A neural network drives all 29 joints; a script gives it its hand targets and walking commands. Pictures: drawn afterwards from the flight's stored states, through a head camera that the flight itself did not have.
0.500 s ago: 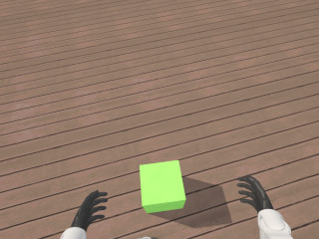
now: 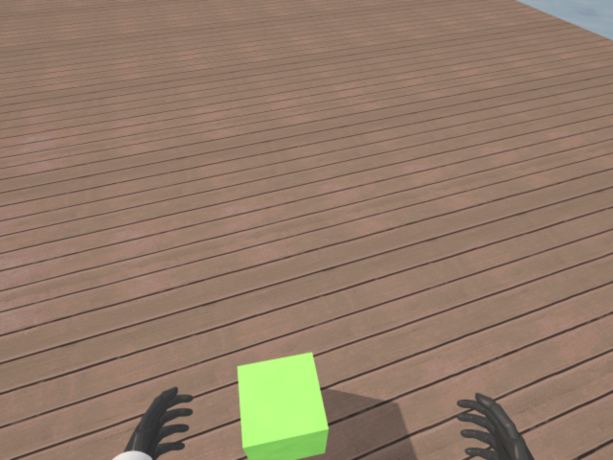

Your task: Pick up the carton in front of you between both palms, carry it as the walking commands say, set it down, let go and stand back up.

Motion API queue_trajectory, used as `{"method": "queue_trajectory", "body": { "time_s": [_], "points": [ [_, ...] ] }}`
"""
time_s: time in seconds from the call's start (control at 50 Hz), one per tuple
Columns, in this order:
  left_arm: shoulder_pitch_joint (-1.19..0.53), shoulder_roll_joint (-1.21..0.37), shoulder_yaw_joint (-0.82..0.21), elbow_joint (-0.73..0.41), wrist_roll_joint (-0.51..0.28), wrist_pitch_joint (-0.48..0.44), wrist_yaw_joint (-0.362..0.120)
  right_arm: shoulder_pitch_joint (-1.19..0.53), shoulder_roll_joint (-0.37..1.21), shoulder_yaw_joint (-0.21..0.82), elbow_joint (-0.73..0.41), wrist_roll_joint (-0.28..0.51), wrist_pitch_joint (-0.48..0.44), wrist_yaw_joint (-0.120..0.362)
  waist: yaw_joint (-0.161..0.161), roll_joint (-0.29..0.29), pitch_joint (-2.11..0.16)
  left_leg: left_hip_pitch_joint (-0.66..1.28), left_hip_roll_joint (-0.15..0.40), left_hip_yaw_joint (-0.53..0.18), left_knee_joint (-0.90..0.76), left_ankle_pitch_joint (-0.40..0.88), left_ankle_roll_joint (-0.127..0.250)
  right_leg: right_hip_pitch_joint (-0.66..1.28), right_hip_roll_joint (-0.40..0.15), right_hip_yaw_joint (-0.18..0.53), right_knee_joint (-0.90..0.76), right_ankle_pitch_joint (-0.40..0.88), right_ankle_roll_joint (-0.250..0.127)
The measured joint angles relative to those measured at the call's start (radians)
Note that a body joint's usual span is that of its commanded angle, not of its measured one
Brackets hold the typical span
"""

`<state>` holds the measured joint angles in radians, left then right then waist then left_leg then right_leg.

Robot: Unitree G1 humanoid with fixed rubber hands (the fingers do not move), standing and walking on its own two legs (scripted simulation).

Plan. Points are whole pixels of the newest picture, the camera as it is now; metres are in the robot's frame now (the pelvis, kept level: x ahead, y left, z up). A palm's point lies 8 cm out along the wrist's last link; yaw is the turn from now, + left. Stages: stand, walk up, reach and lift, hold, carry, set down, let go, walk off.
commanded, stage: let go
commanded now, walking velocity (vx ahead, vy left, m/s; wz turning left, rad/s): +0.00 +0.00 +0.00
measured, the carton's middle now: (282, 411) +0.39 +0.09 -0.65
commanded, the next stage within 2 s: stand in 0.08 s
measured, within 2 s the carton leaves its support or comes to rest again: neither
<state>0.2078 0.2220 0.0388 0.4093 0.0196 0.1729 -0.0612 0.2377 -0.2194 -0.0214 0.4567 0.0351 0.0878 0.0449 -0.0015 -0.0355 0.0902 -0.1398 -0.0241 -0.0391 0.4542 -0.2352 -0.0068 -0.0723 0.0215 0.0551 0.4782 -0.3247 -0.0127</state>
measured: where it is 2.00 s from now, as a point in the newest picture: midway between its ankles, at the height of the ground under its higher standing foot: outside the picture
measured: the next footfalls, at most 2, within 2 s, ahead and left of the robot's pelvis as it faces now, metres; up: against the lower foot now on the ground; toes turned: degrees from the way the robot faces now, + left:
none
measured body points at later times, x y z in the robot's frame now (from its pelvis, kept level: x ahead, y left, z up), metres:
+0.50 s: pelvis +0.01 +0.03 -0.01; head +0.01 +0.05 +0.44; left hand +0.15 +0.32 -0.11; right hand +0.15 -0.27 -0.08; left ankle +0.01 +0.13 -0.74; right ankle -0.04 -0.11 -0.74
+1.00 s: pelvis +0.01 +0.03 +0.00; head +0.00 +0.05 +0.45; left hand +0.14 +0.32 -0.11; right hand +0.13 -0.27 -0.09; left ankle +0.01 +0.13 -0.74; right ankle -0.04 -0.11 -0.74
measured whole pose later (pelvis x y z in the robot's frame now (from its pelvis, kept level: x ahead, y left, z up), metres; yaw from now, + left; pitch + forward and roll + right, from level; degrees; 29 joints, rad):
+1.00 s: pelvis +0.01 +0.03 +0.00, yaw -1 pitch -2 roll +0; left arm 0.18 0.37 0.03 0.82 0.03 0.00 0.02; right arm 0.17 -0.35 -0.01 0.82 -0.03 0.00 -0.02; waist 0.00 -0.03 0.02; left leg -0.20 -0.04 -0.02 0.50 -0.26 0.03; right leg -0.10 0.01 0.08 0.46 -0.32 0.02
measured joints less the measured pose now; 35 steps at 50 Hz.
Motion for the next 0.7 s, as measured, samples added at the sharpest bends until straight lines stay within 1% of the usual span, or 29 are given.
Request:
{"method": "queue_trajectory", "body": {
  "time_s": [0.14,0.2,0.24,0.32,0.42,0.7],
  "points": [
    [0.0,0.014,-0.01,0.019,-0.017,0.023,0.023,-0.007,0.008,0.012,0.026,0.002,-0.006,-0.018,0.004,-0.004,-0.026,-0.022,-0.011,0.001,0.044,-0.021,0.009,-0.019,-0.009,0.0,0.04,-0.022,0.009],
    [-0.01,0.04,-0.007,0.084,0.007,-0.034,0.05,-0.023,-0.008,0.014,0.09,-0.051,-0.023,-0.041,0.011,-0.004,-0.059,-0.067,-0.004,0.001,0.075,-0.031,0.009,-0.052,-0.002,-0.001,0.047,-0.02,0.013],
    [-0.01,0.067,0.007,0.124,0.019,-0.068,0.061,-0.028,-0.028,0.005,0.129,-0.072,-0.035,-0.052,0.013,-0.007,-0.072,-0.088,0.0,0.002,0.094,-0.041,0.012,-0.068,0.003,0.0,0.051,-0.02,0.014],
    [-0.001,0.11,0.035,0.186,0.029,-0.116,0.063,-0.026,-0.073,-0.018,0.176,-0.084,-0.063,-0.059,0.012,-0.013,-0.088,-0.115,0.002,0.006,0.114,-0.053,0.018,-0.089,0.005,0.004,0.056,-0.023,0.018],
    [0.003,0.131,0.038,0.239,0.027,-0.141,0.061,-0.031,-0.105,-0.029,0.211,-0.082,-0.077,-0.061,0.009,-0.012,-0.086,-0.124,0.001,0.012,0.118,-0.06,0.027,-0.091,0.003,0.01,0.041,-0.019,0.026],
    [-0.021,0.136,0.007,0.337,0.014,-0.159,0.08,-0.052,-0.106,0.003,0.288,-0.072,-0.087,-0.07,0.005,-0.011,-0.073,-0.087,-0.014,0.025,0.09,-0.061,0.041,-0.059,-0.014,0.022,0.017,-0.022,0.038]
  ]
}}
